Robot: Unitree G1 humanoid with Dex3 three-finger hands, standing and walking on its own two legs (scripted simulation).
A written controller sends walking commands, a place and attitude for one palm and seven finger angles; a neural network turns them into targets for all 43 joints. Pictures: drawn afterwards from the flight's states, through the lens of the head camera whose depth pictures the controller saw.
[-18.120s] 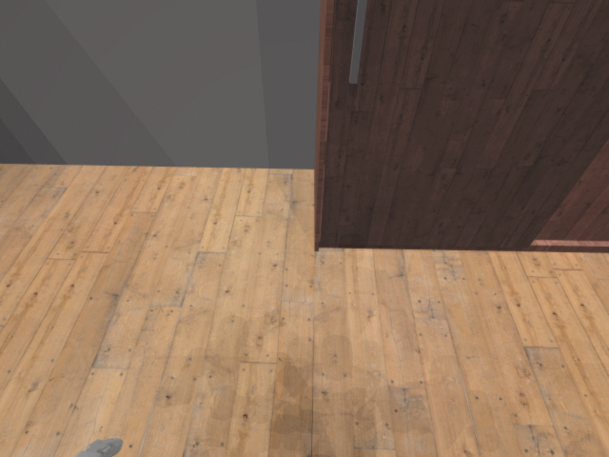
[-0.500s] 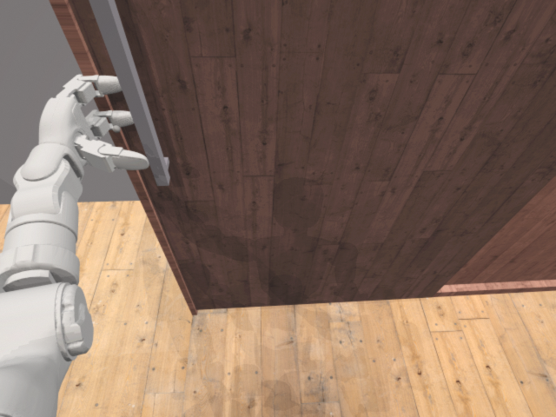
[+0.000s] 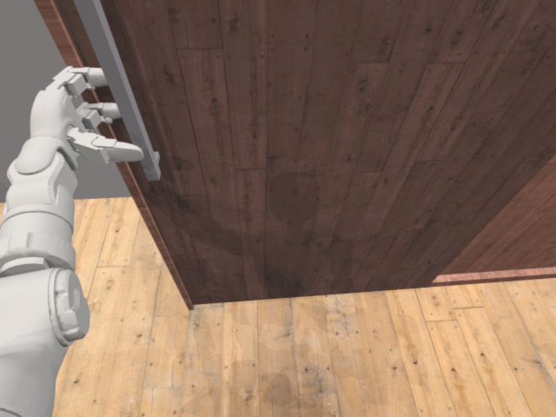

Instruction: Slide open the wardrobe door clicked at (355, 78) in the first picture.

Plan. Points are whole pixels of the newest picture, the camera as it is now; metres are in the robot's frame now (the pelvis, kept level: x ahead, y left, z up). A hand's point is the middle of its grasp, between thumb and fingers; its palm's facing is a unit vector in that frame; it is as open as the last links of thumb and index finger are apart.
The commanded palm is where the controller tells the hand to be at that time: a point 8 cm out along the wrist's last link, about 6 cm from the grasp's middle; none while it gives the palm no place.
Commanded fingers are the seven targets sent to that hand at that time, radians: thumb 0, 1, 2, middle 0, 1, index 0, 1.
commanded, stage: slide the fingers in behind the handle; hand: left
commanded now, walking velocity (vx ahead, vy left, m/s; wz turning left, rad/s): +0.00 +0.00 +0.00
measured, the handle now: (125, 87) +0.52 +0.21 +0.18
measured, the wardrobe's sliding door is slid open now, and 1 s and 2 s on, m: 0.00 0.00 0.00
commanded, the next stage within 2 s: grip the handle and tug to test in 1.60 s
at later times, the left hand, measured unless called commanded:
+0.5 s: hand (114, 126) +0.46 +0.22 +0.17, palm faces +0.10 -0.99 +0.00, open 14.0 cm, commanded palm +0.43 +0.26 +0.17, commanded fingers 0.00 -0.50 0.30 -0.30 -1.20 -0.30 -1.20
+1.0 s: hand (118, 128) +0.45 +0.21 +0.17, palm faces +0.13 -0.99 -0.01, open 14.2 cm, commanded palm +0.43 +0.24 +0.17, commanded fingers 0.00 -0.50 0.30 -0.30 -1.20 -0.30 -1.20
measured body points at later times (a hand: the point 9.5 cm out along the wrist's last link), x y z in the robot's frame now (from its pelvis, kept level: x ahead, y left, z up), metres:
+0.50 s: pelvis +0.00 +0.00 +0.00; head +0.03 +0.01 +0.45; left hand +0.45 +0.27 +0.17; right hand +0.09 -0.26 -0.11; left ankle -0.03 +0.11 -0.73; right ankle +0.04 -0.12 -0.73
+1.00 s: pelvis +0.00 +0.00 +0.00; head +0.03 +0.01 +0.45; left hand +0.44 +0.26 +0.17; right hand +0.09 -0.26 -0.11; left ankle -0.03 +0.11 -0.73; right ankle +0.04 -0.12 -0.73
